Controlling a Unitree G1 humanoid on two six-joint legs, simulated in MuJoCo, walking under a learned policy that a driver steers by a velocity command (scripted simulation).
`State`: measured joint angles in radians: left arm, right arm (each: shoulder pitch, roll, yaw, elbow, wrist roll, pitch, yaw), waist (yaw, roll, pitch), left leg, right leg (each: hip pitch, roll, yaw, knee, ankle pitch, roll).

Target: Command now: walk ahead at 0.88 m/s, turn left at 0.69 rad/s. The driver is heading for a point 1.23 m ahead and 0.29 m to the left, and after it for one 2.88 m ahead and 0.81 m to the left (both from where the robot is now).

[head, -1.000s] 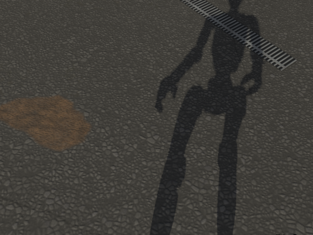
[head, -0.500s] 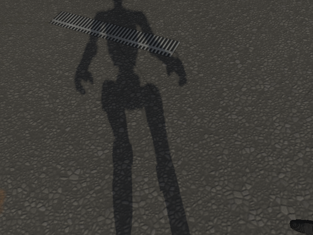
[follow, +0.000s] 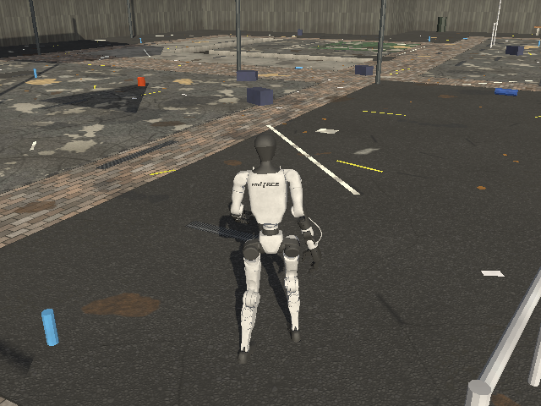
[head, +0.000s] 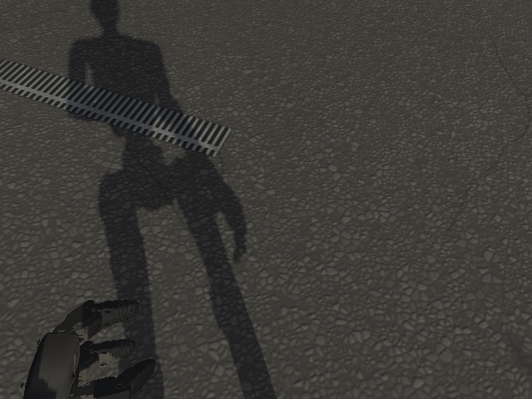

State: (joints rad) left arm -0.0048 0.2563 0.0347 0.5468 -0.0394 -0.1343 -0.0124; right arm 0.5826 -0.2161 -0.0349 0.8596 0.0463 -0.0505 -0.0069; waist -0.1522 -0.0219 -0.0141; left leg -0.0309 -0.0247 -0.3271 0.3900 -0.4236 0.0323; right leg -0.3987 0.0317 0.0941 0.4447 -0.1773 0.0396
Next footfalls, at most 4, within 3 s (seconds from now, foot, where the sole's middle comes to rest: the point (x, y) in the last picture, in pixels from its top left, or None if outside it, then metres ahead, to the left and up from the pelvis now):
0.42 left None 0.48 0.20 -0.77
0.90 right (97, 243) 0.95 0.33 -0.77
1.32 left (12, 161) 1.30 0.61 -0.77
1.68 right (101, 131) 1.42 0.34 -0.77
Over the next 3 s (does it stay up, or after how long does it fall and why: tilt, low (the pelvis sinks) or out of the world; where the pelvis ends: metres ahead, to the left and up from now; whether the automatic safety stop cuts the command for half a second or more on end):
stays up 1.58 0.60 -0.01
